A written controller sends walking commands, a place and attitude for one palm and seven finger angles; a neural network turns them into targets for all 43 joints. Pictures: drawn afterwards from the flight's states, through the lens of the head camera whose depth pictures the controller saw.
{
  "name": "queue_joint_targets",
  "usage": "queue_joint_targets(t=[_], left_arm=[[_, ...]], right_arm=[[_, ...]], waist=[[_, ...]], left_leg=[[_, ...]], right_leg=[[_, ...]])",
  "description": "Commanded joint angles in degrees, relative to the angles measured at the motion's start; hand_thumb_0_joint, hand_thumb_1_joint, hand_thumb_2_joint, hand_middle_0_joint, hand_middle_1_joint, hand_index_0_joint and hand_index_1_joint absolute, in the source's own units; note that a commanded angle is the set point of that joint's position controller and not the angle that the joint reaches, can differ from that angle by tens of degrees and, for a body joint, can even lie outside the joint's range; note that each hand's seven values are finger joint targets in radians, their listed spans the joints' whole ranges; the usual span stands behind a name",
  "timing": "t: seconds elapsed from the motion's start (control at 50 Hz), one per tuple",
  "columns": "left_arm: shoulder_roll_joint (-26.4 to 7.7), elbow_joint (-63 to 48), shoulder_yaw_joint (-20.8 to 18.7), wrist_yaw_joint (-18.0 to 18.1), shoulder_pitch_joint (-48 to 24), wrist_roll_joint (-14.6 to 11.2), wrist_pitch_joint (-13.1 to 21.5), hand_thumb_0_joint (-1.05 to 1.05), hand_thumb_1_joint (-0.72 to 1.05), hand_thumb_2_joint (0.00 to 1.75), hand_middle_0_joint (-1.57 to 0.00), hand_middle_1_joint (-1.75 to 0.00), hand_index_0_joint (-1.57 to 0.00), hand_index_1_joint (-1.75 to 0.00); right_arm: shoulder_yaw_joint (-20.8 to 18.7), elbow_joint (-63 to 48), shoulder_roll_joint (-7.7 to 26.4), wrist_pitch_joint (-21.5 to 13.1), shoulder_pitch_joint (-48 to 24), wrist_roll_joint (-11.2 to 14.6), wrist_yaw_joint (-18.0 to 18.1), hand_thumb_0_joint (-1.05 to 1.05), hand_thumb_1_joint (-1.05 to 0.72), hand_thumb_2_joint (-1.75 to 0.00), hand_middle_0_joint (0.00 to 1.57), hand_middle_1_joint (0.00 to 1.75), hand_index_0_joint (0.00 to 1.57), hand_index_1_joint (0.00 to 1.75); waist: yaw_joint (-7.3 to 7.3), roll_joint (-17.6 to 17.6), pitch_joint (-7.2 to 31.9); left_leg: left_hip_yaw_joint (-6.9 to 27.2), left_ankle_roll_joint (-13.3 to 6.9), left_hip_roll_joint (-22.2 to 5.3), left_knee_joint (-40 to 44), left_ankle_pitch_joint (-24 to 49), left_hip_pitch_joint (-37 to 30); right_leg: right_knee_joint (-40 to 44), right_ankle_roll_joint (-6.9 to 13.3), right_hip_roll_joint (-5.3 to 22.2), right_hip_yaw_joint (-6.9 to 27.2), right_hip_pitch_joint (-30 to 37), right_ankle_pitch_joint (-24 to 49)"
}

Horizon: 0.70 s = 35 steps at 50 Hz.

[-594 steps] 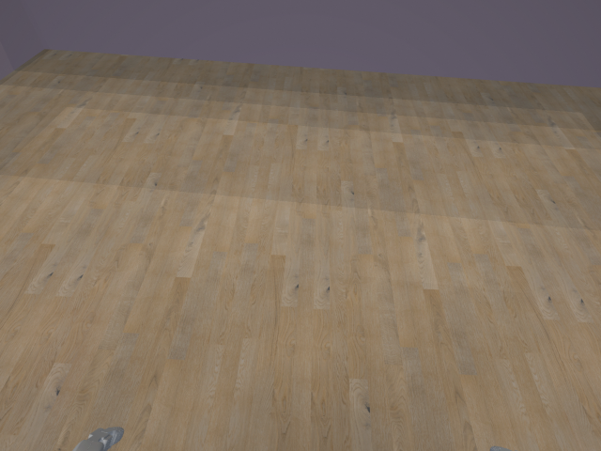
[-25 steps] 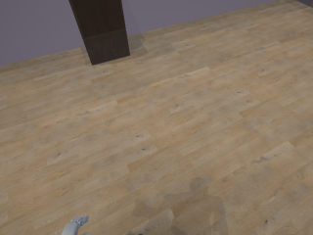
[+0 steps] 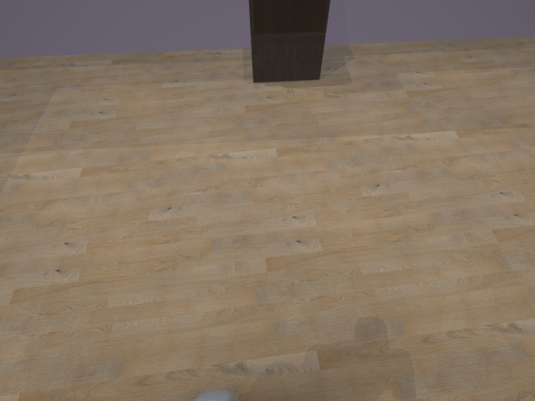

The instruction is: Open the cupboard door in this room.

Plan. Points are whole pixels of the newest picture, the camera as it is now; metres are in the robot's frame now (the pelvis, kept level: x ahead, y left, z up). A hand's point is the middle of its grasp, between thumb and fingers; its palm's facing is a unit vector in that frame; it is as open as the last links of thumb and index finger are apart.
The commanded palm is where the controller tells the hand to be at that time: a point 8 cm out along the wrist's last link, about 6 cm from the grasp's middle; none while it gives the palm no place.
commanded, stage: turn or walk to find it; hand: left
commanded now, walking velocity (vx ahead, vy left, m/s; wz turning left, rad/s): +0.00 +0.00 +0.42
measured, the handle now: out of the picture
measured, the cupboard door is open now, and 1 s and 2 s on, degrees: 0 0 0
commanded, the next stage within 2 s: stand and wait in 0.94 s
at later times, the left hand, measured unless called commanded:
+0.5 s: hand out of the picture +0.08 +0.21 -0.14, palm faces +0.17 -0.95 -0.28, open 7.4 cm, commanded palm none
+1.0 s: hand out of the picture -0.10 +0.15 -0.16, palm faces +0.45 -0.85 -0.26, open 7.4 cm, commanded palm none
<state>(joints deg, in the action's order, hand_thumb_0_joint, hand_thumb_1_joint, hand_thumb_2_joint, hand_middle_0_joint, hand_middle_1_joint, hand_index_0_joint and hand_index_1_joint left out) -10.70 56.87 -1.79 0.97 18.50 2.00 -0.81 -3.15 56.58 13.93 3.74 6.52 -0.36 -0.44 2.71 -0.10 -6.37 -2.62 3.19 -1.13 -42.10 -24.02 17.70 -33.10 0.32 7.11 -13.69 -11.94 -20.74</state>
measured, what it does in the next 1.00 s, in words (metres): steps on the spot, turning left: left foot, then right foot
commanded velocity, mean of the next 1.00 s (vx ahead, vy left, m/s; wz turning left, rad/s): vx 0.00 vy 0.00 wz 0.39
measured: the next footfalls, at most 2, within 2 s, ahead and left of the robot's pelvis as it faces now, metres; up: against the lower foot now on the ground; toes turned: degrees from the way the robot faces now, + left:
left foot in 0.04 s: +0.02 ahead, +0.12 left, +0.00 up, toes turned +6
right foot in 0.54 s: +0.05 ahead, -0.12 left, +0.00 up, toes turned +7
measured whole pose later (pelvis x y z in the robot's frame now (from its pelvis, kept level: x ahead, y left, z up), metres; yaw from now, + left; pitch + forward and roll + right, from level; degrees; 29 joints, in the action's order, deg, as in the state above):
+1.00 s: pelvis -0.04 -0.04 +0.01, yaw +25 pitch +0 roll +2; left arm -10.8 56.0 -2.0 0.9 15.2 2.0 -0.8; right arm -4.2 57.9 14.0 4.2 10.9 -0.6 -0.7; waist 1.9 0.4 -4.2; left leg -1.9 3.9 -2.8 -48.7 -25.7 19.4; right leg -30.6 1.6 7.9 -15.8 -13.8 -15.9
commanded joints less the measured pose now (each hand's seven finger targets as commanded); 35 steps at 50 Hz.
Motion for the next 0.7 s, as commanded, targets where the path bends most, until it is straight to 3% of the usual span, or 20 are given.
queue_joint_targets(t=[0.0, 0.02, 0.04, 0.06, 0.08, 0.14, 0.18, 0.28, 0.38, 0.42, 0.46, 0.48, 0.5, 0.52, 0.54, 0.56, 0.58, 0.62, 0.64, 0.68], left_arm=[[-11.8, -2.9, -3.0, 0.7, -0.6, -1.3, 0.7, 0.00, 0.90, 0.90, -0.20, -0.30, -0.20, -0.30], [-8.3, -4.8, -2.4, 0.4, 0.1, -1.6, 0.5, 0.00, 0.90, 0.90, -0.20, -0.30, -0.20, -0.30], [-6.7, -6.0, -1.3, 0.8, -2.5, -1.3, -0.1, 0.00, 0.90, 0.90, -0.20, -0.30, -0.20, -0.30], [-7.7, -5.7, -1.6, 1.0, -4.4, -1.2, -0.8, 0.00, 0.90, 0.90, -0.20, -0.30, -0.20, -0.30], [-7.6, -5.1, -1.7, 1.0, -5.7, -1.2, -1.2, 0.00, 0.90, 0.90, -0.20, -0.30, -0.20, -0.30], [-8.1, -3.8, -2.3, 0.1, -5.0, -1.2, -1.0, 0.00, 0.90, 0.90, -0.20, -0.30, -0.20, -0.30], [-7.8, -3.4, -2.2, 0.0, -4.6, -1.2, -1.0, 0.00, 0.90, 0.90, -0.20, -0.30, -0.20, -0.30], [-7.4, -5.4, -2.2, 0.1, -7.8, -1.2, -1.3, 0.00, 0.90, 0.90, -0.20, -0.30, -0.20, -0.30], [-6.6, -7.9, -2.0, 0.2, -11.9, -1.5, -1.0, 0.00, 0.90, 0.90, -0.20, -0.30, -0.20, -0.30], [-6.4, -8.1, -1.9, 0.3, -10.7, -1.7, -0.6, 0.00, 0.90, 0.90, -0.20, -0.30, -0.20, -0.30], [-6.9, -7.2, -2.1, 0.3, -6.9, -1.8, 0.0, 0.00, 0.90, 0.90, -0.20, -0.30, -0.20, -0.30], [-8.0, -6.6, -2.4, 0.4, -4.6, -1.7, 0.5, 0.00, 0.90, 0.90, -0.20, -0.30, -0.20, -0.30], [-12.0, -6.3, -3.1, 0.7, -2.6, -1.0, 1.3, 0.00, 0.90, 0.90, -0.20, -0.30, -0.20, -0.30], [-16.5, -6.6, -3.9, 1.1, -2.0, -0.3, 1.5, 0.00, 0.90, 0.90, -0.20, -0.30, -0.20, -0.30], [-15.9, -7.4, -3.3, 1.1, -2.5, -1.0, 1.1, 0.00, 0.90, 0.90, -0.20, -0.30, -0.20, -0.30], [-13.6, -8.4, -3.5, 1.3, -6.7, -1.2, 1.3, 0.00, 0.90, 0.90, -0.20, -0.30, -0.20, -0.30], [-12.6, -9.2, -3.3, 1.1, -10.3, -1.2, 1.1, 0.00, 0.90, 0.90, -0.20, -0.30, -0.20, -0.30], [-9.6, -10.0, -2.2, 1.0, -13.3, -1.3, 1.2, 0.00, 0.90, 0.90, -0.20, -0.30, -0.20, -0.30], [-8.9, -9.7, -2.0, 0.9, -12.4, -1.4, 1.5, 0.00, 0.90, 0.90, -0.20, -0.30, -0.20, -0.30], [-8.7, -8.6, -2.0, 0.9, -9.3, -1.5, 1.8, 0.00, 0.90, 0.90, -0.20, -0.30, -0.20, -0.30]], right_arm=[[-0.9, -3.3, 6.7, -2.9, 4.7, -0.2, 0.1, 0.00, -0.90, -0.90, 0.20, 0.30, 0.20, 0.30], [-2.3, -3.2, 12.1, -3.5, 7.3, -0.7, 0.4, 0.00, -0.90, -0.90, 0.20, 0.30, 0.20, 0.30], [-2.8, -2.1, 14.5, -2.8, 9.7, -0.1, 0.7, 0.00, -0.90, -0.90, 0.20, 0.30, 0.20, 0.30], [-2.6, -1.6, 13.1, -2.5, 9.4, -0.3, 1.1, 0.00, -0.90, -0.90, 0.20, 0.30, 0.20, 0.30], [-2.0, -1.9, 11.2, -2.9, 7.6, -0.5, 1.6, 0.00, -0.90, -0.90, 0.20, 0.30, 0.20, 0.30], [-1.3, -3.6, 8.8, -3.2, 2.9, -0.5, 1.7, 0.00, -0.90, -0.90, 0.20, 0.30, 0.20, 0.30], [-1.5, -3.7, 8.8, -3.5, 3.2, -0.4, 1.5, 0.00, -0.90, -0.90, 0.20, 0.30, 0.20, 0.30], [-1.9, -3.8, 8.5, -3.5, 5.2, -0.6, 1.2, 0.00, -0.90, -0.90, 0.20, 0.30, 0.20, 0.30], [-2.6, -4.5, 8.9, -3.0, 6.4, -1.2, 1.2, 0.00, -0.90, -0.90, 0.20, 0.30, 0.20, 0.30], [-2.7, -4.9, 9.1, -2.8, 5.7, -1.3, 1.2, 0.00, -0.90, -0.90, 0.20, 0.30, 0.20, 0.30], [-2.9, -5.3, 9.0, -2.7, 4.7, -1.1, 1.1, 0.00, -0.90, -0.90, 0.20, 0.30, 0.20, 0.30], [-2.9, -5.4, 8.1, -2.7, 4.7, -0.7, 1.0, 0.00, -0.90, -0.90, 0.20, 0.30, 0.20, 0.30], [-2.6, -5.7, 5.3, -2.7, 5.9, -0.2, 0.6, 0.00, -0.90, -0.90, 0.20, 0.30, 0.20, 0.30], [-1.9, -7.3, 2.1, -2.6, 6.0, -0.2, 0.6, 0.00, -0.90, -0.90, 0.20, 0.30, 0.20, 0.30], [-2.7, -7.1, 5.1, -1.9, 4.9, -0.7, 0.8, 0.00, -0.90, -0.90, 0.20, 0.30, 0.20, 0.30], [-3.0, -5.6, 5.5, -1.0, 6.7, -1.0, 0.6, 0.00, -0.90, -0.90, 0.20, 0.30, 0.20, 0.30], [-3.3, -4.4, 5.2, -0.4, 7.4, -1.0, 0.2, 0.00, -0.90, -0.90, 0.20, 0.30, 0.20, 0.30], [-3.0, -2.4, 4.4, -0.2, 10.3, -1.2, -0.4, 0.00, -0.90, -0.90, 0.20, 0.30, 0.20, 0.30], [-2.8, -1.9, 4.1, -0.2, 11.3, -1.1, -0.5, 0.00, -0.90, -0.90, 0.20, 0.30, 0.20, 0.30], [-2.7, -1.6, 4.1, -0.1, 11.3, -1.0, -0.4, 0.00, -0.90, -0.90, 0.20, 0.30, 0.20, 0.30]], waist=[[-4.02, -5.1, 12.6], [-5.32, 11.5, 14.1], [-6.21, 15.0, 13.2], [-6.29, 11.0, 10.4], [-5.77, 13.9, 9.2], [-3.28, 8.7, 6.4], [-2.92, 6.8, 7.0], [-3.45, 8.6, 5.7], [-4.43, 10.1, 5.9], [-3.72, 10.8, 6.8], [-1.79, 9.2, 8.7], [-0.64, 6.3, 10.0], [0.05, -4.2, 11.6], [0.38, -18.5, 10.2], [0.61, -13.3, 9.4], [-1.58, -12.9, 7.4], [-2.95, -10.7, 4.2], [-5.04, -7.8, 2.8], [-4.96, -8.8, 3.2], [-3.94, -10.0, 4.4]], left_leg=[[1.1, -2.8, -2.6, 20.8, 21.2, -14.6], [18.6, -9.4, -16.8, 20.1, 42.6, -25.2], [21.9, -15.1, -23.0, 20.0, 56.7, -22.4], [17.8, -15.9, -22.0, 20.0, 54.2, -18.7], [17.4, -14.8, -18.6, 20.8, 51.9, -15.6], [12.6, -12.6, -13.5, 20.8, 46.6, -13.5], [11.5, -11.9, -12.1, 21.5, 44.5, -13.3], [14.1, -12.4, -11.5, 22.9, 39.0, -11.3], [19.1, -13.2, -11.5, 21.7, 36.4, -8.5], [20.8, -13.0, -11.2, 20.2, 37.4, -6.6], [20.7, -11.1, -9.3, 16.8, 34.4, -3.7], [19.1, -8.7, -6.9, 13.6, 27.7, 0.5], [14.8, -5.0, -1.9, 6.4, 13.6, 8.6], [6.2, -1.4, 5.4, -6.9, -8.8, 17.6], [8.3, -1.8, 3.1, -16.6, -10.5, 14.6], [10.4, -1.8, 1.9, -22.6, -6.1, 13.5], [9.1, -1.6, 1.5, -27.0, -2.9, 13.5], [7.0, -0.7, 0.4, -29.4, 3.3, 13.5], [6.4, -0.1, 0.5, -29.9, 5.2, 13.9], [5.8, 0.8, 0.0, -29.5, 6.4, 14.8]], right_leg=[[-6.7, 0.8, 8.8, 5.9, 1.6, 31.9], [-17.7, -3.5, 1.6, 3.1, -14.8, 1.3], [-24.4, -4.3, -0.5, 7.4, -17.9, -18.5], [-28.1, -3.9, 0.2, 10.4, -17.4, -16.3], [-29.0, -4.3, 0.6, 12.2, -17.7, -13.1], [-31.6, -4.8, -0.3, 12.0, -18.1, -5.7], [-31.1, -5.3, -0.7, 11.8, -17.7, -2.9], [-26.6, -6.1, -1.4, 12.2, -17.3, -1.9], [-16.2, -5.3, -3.3, 12.1, -12.6, -4.7], [-9.6, -4.8, -4.4, 11.8, -8.1, -4.4], [1.3, -4.3, -5.1, 11.4, -0.8, 3.0], [9.1, -4.3, -3.9, 11.5, 6.3, 10.2], [14.9, -2.3, 4.6, 19.2, 14.8, 12.1], [16.1, 3.9, 19.0, 33.2, 15.6, 19.2], [16.6, 7.9, 21.4, 31.9, 6.4, 19.8], [19.4, 7.6, 18.2, 29.1, 0.5, 9.1], [20.7, 6.4, 15.7, 26.6, -3.2, 1.8], [18.8, 4.0, 10.8, 18.0, -3.3, 6.8], [18.3, 3.6, 9.6, 15.4, -1.9, 10.1], [17.4, 3.8, 9.5, 13.6, 1.8, 13.7]])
